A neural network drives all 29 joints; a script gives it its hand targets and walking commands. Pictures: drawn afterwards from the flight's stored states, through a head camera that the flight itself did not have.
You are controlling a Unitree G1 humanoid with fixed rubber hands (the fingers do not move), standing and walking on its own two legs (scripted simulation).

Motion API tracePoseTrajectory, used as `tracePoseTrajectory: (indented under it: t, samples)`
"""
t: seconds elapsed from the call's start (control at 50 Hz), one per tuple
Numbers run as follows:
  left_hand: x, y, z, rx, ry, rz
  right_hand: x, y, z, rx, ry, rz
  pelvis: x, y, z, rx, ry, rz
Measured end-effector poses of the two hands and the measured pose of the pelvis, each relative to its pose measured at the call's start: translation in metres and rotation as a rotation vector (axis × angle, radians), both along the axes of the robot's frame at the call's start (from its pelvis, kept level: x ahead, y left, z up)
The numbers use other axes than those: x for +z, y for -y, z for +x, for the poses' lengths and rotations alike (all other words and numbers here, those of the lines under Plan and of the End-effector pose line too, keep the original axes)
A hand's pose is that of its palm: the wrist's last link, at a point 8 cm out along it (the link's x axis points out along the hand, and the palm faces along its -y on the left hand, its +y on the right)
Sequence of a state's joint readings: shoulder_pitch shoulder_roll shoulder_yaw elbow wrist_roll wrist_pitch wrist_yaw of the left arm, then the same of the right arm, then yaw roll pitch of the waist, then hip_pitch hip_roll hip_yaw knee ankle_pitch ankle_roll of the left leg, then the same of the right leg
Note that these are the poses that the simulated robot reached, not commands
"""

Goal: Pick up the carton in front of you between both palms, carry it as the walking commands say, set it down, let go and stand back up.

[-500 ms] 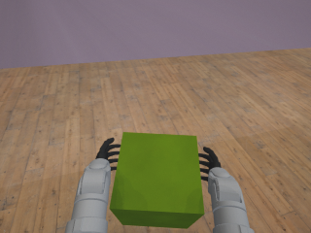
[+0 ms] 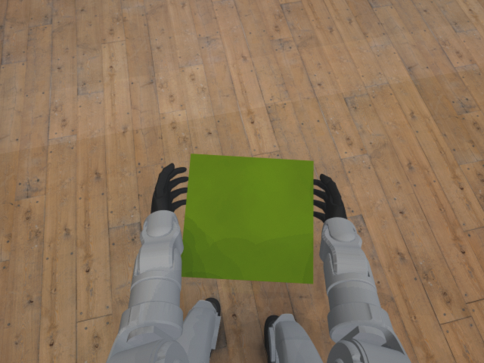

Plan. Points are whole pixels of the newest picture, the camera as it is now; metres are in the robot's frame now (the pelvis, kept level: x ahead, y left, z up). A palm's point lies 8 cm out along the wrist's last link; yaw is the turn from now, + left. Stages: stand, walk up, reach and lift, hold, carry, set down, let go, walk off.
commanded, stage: set down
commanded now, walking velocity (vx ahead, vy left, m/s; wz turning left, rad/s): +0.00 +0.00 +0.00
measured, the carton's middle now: (246, 221) +0.37 +0.02 -0.16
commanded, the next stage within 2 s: none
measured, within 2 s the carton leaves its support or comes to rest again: neither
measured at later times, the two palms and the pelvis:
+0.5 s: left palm (181, 215) +0.38 +0.17 -0.20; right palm (311, 210) +0.42 -0.12 -0.22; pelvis -0.03 -0.01 -0.14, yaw +0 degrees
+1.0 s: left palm (194, 227) +0.39 +0.16 -0.37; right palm (296, 212) +0.46 -0.12 -0.38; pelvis -0.06 -0.01 -0.26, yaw +0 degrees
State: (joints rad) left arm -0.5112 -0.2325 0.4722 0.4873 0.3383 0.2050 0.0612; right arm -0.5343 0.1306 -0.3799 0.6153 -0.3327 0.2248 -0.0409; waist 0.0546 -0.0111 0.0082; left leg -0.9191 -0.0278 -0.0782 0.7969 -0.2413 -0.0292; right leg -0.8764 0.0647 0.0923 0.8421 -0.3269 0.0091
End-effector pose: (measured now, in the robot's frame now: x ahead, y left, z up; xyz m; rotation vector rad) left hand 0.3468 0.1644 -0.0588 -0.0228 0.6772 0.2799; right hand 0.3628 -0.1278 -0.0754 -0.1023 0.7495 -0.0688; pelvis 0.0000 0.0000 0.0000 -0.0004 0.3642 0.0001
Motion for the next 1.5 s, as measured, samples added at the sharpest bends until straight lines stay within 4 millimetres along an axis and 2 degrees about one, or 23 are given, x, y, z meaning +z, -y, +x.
tracePoseTrajectory:
  t: [0.08, 0.16, 0.32, 0.54, 0.88, 1.26, 1.38, 1.5]
  samples:
    - [-0.032, 0.003, 0.005, 0.034, 0.043, -0.017, -0.033, 0.001, 0.009, -0.023, 0.037, 0.022, -0.025, 0.007, -0.006, -0.006, -0.131, 0.002]
    - [-0.050, 0.003, 0.014, 0.058, 0.081, -0.033, -0.052, 0.001, 0.023, -0.031, 0.068, 0.043, -0.049, 0.011, -0.012, -0.011, -0.219, 0.006]
    - [-0.087, -0.001, 0.024, 0.070, 0.056, -0.042, -0.090, -0.002, 0.042, 0.007, 0.037, 0.041, -0.088, 0.013, -0.021, -0.008, -0.304, 0.007]
    - [-0.158, -0.002, 0.032, 0.098, 0.035, -0.028, -0.159, -0.005, 0.061, 0.061, 0.018, 0.008, -0.146, 0.007, -0.032, -0.004, -0.407, 0.001]
    - [-0.271, 0.000, 0.038, 0.169, 0.027, -0.024, -0.270, -0.008, 0.087, 0.135, 0.009, -0.020, -0.232, 0.003, -0.052, -0.006, -0.461, 0.009]
    - [-0.387, 0.001, 0.046, 0.203, -0.028, -0.012, -0.388, -0.011, 0.117, 0.232, -0.039, -0.039, -0.306, 0.014, -0.065, -0.012, -0.452, 0.054]
    - [-0.401, -0.006, 0.060, 0.196, -0.026, -0.006, -0.417, -0.015, 0.125, 0.257, -0.039, -0.034, -0.321, 0.019, -0.063, 0.005, -0.427, 0.064]
    - [-0.407, -0.012, 0.059, 0.212, -0.029, -0.016, -0.419, -0.021, 0.129, 0.280, -0.044, -0.020, -0.328, 0.022, -0.058, 0.010, -0.422, 0.066]
